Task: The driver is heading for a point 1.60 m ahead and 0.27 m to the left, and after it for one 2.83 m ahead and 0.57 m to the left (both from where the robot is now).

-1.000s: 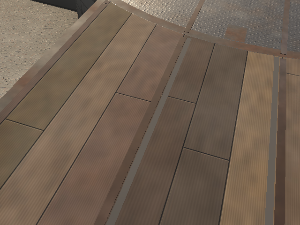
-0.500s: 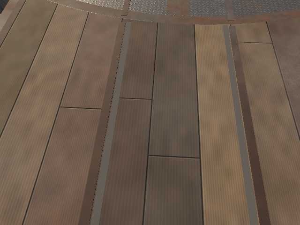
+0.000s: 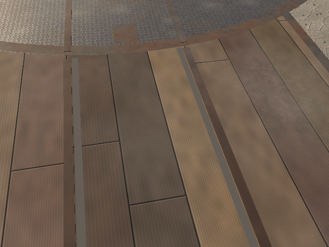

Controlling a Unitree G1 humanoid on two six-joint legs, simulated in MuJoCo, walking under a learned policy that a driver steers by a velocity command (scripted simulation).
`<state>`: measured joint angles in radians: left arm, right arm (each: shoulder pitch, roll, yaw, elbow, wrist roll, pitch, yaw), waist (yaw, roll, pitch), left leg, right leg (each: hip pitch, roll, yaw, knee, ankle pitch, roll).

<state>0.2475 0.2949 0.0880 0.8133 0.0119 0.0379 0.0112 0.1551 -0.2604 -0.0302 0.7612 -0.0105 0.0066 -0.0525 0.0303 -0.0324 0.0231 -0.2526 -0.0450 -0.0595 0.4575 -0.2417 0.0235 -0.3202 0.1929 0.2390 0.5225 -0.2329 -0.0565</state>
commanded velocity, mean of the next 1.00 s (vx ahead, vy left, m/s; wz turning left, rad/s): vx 0.08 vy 0.00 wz -0.07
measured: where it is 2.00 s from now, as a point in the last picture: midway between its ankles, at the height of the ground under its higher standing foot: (161, 225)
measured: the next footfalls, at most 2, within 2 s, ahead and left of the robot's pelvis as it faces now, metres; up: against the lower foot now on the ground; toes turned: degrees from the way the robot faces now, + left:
right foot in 0.36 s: +0.00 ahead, -0.10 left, +0.00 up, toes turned +3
right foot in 1.44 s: +0.44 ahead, -0.04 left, +0.00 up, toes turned -5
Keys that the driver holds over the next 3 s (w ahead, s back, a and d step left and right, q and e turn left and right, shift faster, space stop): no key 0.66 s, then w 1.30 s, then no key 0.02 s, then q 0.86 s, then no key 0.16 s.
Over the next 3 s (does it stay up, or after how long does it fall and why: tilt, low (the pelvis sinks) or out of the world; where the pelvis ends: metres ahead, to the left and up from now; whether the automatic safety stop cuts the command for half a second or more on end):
stays up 0.73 0.01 0.00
